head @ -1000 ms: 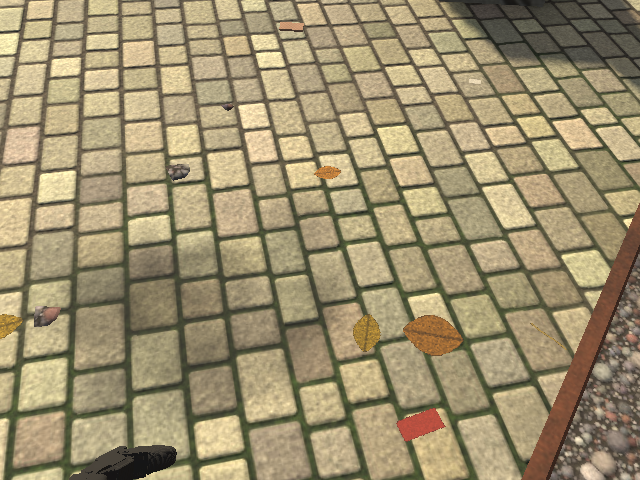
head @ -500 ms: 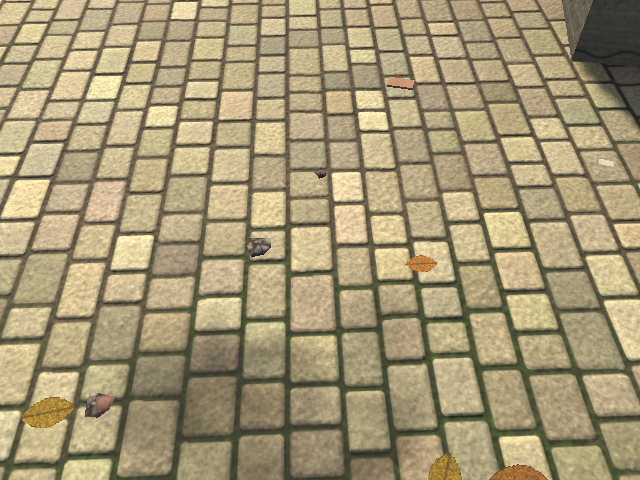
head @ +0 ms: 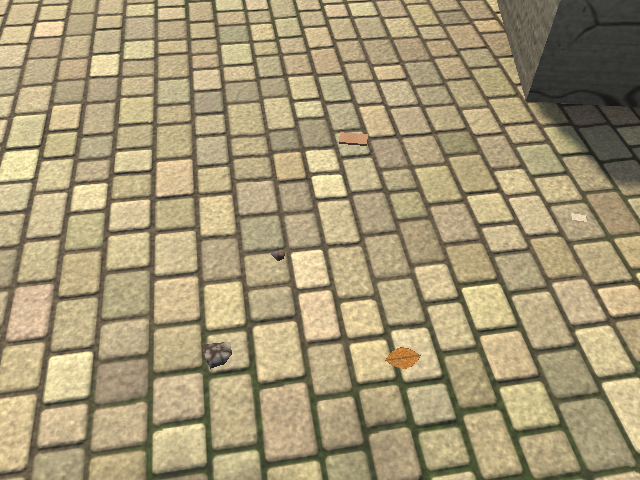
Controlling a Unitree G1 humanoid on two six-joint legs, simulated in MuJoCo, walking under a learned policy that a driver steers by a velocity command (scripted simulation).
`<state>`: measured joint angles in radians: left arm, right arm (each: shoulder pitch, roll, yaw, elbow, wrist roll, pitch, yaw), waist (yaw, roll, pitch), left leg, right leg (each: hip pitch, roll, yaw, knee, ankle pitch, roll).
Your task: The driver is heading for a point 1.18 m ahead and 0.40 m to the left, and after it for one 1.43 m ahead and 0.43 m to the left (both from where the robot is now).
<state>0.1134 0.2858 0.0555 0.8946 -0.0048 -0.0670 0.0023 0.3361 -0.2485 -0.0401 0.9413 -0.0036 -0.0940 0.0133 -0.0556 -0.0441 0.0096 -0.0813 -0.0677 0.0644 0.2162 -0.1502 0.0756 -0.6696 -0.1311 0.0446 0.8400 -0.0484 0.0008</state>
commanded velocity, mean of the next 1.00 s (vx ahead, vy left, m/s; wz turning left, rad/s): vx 0.50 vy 0.00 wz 0.42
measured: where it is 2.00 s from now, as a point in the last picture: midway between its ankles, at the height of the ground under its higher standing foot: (155, 293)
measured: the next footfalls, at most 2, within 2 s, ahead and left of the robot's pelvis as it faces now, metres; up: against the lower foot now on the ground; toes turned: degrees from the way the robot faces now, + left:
right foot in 0.24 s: +0.32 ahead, -0.15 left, +0.00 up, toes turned +2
left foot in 0.76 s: +0.54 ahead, +0.16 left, +0.00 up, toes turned +24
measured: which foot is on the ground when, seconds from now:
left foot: down 0.00-0.26, up 0.28-0.74, down 0.76-1.00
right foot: up 0.00-0.22, down 0.24-0.76, up 0.78-1.00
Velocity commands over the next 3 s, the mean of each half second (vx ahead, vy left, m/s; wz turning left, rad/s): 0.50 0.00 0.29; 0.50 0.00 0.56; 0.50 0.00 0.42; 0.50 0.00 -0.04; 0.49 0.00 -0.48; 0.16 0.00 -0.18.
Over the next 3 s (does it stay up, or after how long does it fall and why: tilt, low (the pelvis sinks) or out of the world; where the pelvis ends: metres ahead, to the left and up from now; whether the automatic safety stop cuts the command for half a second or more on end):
stays up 1.37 0.59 -0.02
